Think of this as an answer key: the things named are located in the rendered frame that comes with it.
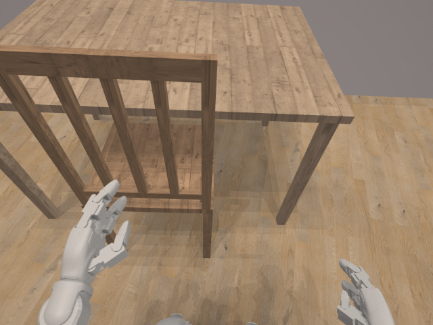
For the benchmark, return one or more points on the left robot shin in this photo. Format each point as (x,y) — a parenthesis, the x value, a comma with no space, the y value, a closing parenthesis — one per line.
(176,315)

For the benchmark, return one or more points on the left robot forearm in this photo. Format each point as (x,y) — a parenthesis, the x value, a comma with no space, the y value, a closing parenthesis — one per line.
(68,304)

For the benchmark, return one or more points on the chair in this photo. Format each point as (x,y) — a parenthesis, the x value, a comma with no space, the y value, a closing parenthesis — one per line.
(162,167)

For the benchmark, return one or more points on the left robot hand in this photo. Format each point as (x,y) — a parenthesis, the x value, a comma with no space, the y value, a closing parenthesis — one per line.
(87,238)

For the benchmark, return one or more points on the table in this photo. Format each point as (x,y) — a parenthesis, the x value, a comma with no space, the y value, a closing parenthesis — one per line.
(270,68)

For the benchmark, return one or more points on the right robot hand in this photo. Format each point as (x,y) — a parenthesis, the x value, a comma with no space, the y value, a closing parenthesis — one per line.
(370,305)

